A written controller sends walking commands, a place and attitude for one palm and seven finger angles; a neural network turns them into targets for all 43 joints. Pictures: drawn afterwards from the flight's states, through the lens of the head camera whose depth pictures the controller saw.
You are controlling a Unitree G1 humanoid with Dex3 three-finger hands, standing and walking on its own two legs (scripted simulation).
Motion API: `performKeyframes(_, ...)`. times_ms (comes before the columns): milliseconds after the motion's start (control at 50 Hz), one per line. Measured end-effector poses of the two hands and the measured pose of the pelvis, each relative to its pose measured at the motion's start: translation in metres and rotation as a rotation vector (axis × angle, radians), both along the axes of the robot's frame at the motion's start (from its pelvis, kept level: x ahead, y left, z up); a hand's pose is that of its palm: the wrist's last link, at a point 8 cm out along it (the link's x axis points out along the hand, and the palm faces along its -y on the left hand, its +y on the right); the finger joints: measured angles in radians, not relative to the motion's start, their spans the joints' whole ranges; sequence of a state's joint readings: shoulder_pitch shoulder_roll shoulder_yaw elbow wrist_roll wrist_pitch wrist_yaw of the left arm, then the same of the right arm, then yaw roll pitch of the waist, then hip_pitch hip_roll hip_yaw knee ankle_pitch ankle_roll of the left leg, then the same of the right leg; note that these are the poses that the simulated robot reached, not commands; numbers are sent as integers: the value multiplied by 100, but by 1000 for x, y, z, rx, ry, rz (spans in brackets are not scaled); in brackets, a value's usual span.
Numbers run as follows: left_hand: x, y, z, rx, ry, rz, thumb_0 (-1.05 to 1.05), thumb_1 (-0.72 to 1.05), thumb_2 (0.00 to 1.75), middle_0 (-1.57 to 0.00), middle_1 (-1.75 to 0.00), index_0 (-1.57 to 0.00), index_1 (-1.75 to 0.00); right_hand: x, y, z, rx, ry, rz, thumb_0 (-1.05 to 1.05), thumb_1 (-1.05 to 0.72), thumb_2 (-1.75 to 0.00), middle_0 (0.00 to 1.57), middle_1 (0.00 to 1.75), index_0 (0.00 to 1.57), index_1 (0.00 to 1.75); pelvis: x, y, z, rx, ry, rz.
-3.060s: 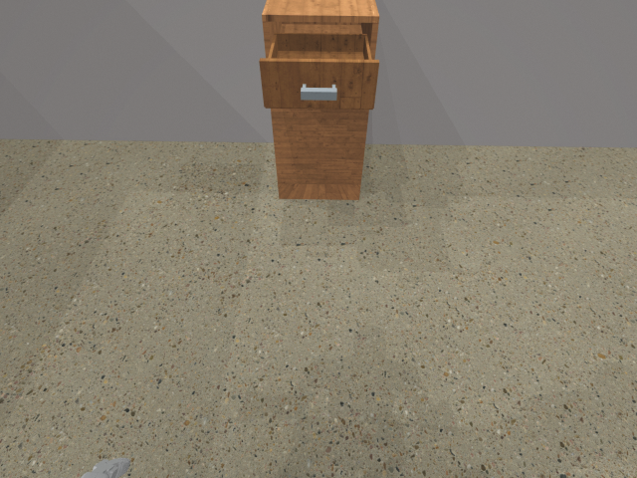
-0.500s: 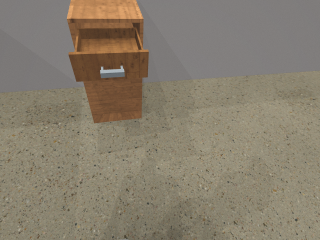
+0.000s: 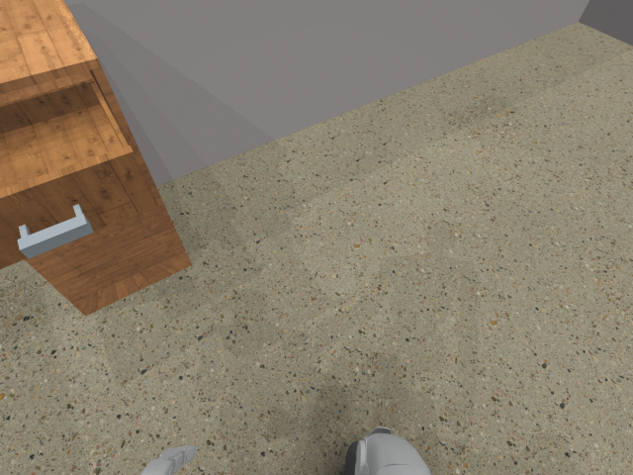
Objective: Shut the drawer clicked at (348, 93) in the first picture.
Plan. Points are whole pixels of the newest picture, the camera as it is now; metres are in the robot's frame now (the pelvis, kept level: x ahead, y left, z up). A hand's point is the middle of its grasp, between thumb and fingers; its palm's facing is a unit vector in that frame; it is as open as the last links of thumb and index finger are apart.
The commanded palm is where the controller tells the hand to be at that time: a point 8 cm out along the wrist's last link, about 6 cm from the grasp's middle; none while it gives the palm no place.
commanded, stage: turn to face it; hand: left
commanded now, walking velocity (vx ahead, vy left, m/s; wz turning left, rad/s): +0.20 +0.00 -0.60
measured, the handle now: (54, 227) +0.51 +0.44 -0.05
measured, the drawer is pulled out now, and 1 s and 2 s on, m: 0.30 0.30 0.30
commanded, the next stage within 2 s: take the last steps up to it in 1.18 s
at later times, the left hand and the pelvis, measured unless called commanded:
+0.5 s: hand (200, 445) +0.19 +0.17 -0.18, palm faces +0.17 -0.97 -0.17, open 7.3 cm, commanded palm none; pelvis +0.14 -0.01 +0.00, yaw +6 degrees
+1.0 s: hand (180, 464) +0.16 +0.19 -0.15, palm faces +0.37 -0.88 -0.30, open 7.4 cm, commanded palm none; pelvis +0.14 -0.05 +0.00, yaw +20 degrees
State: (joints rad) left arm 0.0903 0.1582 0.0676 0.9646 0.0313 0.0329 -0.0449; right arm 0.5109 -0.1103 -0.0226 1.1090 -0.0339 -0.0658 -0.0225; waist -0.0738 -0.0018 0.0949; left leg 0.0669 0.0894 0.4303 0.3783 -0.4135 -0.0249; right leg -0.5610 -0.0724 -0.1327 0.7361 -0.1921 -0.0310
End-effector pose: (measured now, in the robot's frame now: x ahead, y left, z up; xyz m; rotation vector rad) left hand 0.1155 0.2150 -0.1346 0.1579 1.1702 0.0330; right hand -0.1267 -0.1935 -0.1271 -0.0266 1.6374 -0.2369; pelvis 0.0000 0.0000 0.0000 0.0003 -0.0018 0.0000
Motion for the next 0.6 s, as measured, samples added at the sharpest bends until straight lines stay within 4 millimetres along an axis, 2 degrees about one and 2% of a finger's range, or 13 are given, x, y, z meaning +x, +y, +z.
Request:
performKeyframes(80, 65, -23, -11, 11, -89, -49, 1, 91, 90, -20, -30, -19, -30, 26, -15, -15, 19, 45, -52, 0, -91, -90, 20, 30, 20, 30, 42, -22, -18, 11, 8, -42)
performKeyframes(120, 80, -28, -12, 20, -105, -40, 0, 91, 90, -20, -30, -19, -30, 56, -30, -22, 1, 14, -57, 0, -90, -90, 20, 30, 20, 30, 55, -28, -20, 0, -4, -60)
performKeyframes(160, 86, -31, -8, 33, -89, -38, 0, 91, 90, -20, -30, -19, -30, 98, -45, -25, -29, -66, -45, 1, -91, -90, 20, 30, 20, 30, 67, -32, -15, -8, -15, -67)
performKeyframes(260, 86, -26, 4, 75, -45, -8, -1, 93, 90, -20, -30, -20, -30, 211, -70, -15, -84, -305, 20, 0, -91, -90, 20, 30, 19, 30, 92, -35, 0, -14, -14, -58)
performKeyframes(340, 87, -18, 8, 76, -39, 45, -1, 93, 90, -20, -30, -20, -30, 274, -69, -6, -79, -404, 93, 0, -91, -90, 20, 30, 19, 30, 110, -33, 4, -20, -20, -12)
performKeyframes(420, 79, -9, 2, 49, -36, 133, 0, 92, 90, -20, -30, -20, -30, 317, -59, -2, -68, -420, 188, 0, -92, -90, 20, 30, 19, 30, 124, -25, 3, -28, -32, 47)
performKeyframes(500, 57, 7, -15, 26, 7, 230, 0, 92, 90, -20, -30, -20, -30, 352, -43, -1, -69, -421, 287, 0, -91, -90, 20, 30, 19, 30, 136, -12, -5, -36, -37, 106)
performKeyframes(540, 43, 17, -26, 21, 51, 271, 0, 91, 90, -20, -30, -20, -30, 366, -35, -3, -76, -434, 324, 0, -91, -90, 20, 30, 20, 30, 140, -4, -11, -27, -32, 130)
performKeyframes(600, 23, 29, -26, 36, 124, 297, 0, 91, 90, -20, -30, -20, -30, 375, -26, 0, -76, -442, 352, 0, -91, -90, 20, 30, 20, 30, 140, 2, -9, -18, -28, 143)
